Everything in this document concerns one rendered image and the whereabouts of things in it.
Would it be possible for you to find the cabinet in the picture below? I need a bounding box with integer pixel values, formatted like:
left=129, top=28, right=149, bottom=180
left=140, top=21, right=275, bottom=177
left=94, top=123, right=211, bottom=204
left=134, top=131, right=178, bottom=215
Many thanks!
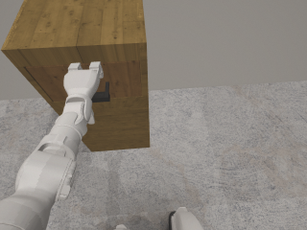
left=1, top=0, right=151, bottom=152

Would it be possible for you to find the drawer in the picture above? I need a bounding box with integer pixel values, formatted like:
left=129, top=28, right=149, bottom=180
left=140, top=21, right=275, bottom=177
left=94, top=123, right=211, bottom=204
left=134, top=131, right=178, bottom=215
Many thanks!
left=26, top=60, right=142, bottom=102

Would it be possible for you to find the right robot thigh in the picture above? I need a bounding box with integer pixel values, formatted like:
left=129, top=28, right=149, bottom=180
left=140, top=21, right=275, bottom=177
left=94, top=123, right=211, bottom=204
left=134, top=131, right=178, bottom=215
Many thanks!
left=171, top=211, right=204, bottom=230

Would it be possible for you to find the left robot forearm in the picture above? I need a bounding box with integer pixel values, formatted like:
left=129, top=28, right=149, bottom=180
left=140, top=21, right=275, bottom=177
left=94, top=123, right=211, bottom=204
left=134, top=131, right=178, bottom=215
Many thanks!
left=15, top=94, right=92, bottom=191

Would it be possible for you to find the left robot upper arm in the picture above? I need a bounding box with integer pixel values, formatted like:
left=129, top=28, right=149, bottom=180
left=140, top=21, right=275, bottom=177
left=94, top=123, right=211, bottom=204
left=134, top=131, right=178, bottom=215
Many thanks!
left=0, top=150, right=77, bottom=230

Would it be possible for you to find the handle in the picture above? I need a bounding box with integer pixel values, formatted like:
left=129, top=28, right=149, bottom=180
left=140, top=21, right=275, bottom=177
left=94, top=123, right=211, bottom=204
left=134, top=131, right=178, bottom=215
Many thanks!
left=91, top=81, right=110, bottom=103

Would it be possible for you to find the robot left hand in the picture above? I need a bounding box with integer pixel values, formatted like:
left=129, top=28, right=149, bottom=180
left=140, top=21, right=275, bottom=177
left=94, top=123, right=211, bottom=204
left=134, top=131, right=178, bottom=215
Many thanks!
left=63, top=61, right=104, bottom=125

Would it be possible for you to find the right robot shin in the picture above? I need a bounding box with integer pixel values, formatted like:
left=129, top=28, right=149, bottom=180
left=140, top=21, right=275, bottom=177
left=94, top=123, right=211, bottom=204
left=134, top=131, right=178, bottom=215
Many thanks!
left=175, top=207, right=187, bottom=214

